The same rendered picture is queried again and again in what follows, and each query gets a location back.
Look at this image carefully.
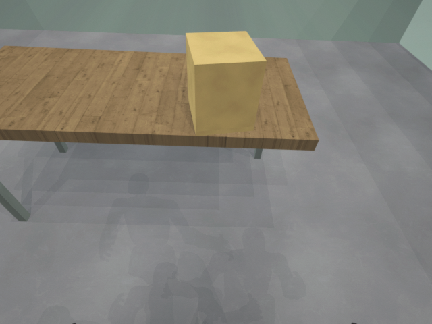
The carton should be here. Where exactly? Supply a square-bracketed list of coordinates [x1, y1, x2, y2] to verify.
[186, 31, 267, 136]

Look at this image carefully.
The table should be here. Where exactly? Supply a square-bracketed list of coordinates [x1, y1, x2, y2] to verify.
[0, 46, 319, 221]

